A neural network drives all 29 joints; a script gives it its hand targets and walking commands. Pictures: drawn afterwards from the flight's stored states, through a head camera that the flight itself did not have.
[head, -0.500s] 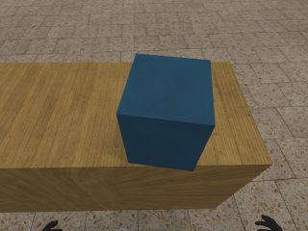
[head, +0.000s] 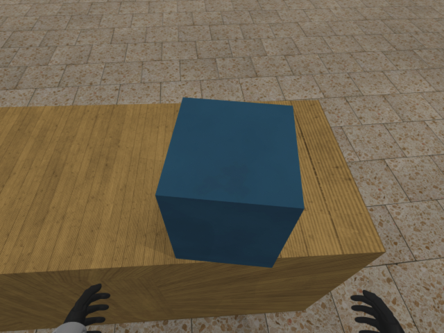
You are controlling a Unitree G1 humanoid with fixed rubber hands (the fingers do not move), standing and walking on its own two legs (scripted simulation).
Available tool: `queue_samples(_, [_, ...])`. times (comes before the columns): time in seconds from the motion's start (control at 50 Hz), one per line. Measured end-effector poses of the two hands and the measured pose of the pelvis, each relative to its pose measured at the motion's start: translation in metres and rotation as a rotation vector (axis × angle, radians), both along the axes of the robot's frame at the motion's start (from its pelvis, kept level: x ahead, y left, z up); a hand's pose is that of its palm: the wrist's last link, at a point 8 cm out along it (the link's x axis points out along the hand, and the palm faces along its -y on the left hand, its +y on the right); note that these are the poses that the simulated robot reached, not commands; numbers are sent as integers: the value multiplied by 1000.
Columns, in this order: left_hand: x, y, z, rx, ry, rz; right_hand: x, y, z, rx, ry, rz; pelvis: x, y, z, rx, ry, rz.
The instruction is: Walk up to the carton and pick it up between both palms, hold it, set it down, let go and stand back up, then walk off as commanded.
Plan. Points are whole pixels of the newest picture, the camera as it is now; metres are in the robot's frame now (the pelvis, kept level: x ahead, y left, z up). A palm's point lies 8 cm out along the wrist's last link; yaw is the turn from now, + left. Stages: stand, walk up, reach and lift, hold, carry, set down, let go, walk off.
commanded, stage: reach and lift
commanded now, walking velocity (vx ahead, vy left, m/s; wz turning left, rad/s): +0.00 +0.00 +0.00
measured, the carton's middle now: (230, 187) +0.38 +0.00 +0.03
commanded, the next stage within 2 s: none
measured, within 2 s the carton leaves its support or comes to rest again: neither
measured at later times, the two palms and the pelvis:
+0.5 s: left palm (76, 325) +0.16 +0.25 -0.04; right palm (367, 323) +0.15 -0.22 -0.04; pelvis +0.01 +0.00 +0.01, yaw -1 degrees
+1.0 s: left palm (70, 330) +0.14 +0.23 +0.01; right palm (358, 318) +0.15 -0.19 +0.01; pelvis -0.01 +0.01 +0.01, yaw +0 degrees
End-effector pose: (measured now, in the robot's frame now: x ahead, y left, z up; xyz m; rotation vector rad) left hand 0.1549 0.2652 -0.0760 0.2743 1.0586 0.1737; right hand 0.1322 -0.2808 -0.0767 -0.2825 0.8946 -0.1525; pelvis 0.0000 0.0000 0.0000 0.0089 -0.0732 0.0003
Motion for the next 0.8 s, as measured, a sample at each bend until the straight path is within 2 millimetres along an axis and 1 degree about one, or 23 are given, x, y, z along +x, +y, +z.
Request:
queue_samples(0.08, [3,2,10,-2,-47,0,5,10,4,18,-41,0,5,-1,4,-1,6,-1])
queue_samples(0.16, [4,0,15,-23,-80,-1,11,22,8,42,-81,-12,9,-2,6,0,4,-3])
queue_samples(0.28, [6,-8,24,-59,-148,-8,19,42,18,79,-154,-25,11,-2,9,-2,0,-5])
queue_samples(0.36, [7,-15,30,-84,-192,-15,22,49,25,95,-191,-42,10,-2,10,-3,-3,-5])
queue_samples(0.46, [4,-19,37,-112,-247,-12,20,54,37,100,-237,-59,7,-1,10,-3,-6,-11])
queue_samples(0.68, [-14,-15,58,-134,-363,16,8,68,55,127,-304,-80,0,3,11,-3,0,-15])
queue_samples(0.8, [-19,-17,70,-160,-426,15,9,78,65,151,-348,-79,-3,6,11,-4,3,-13])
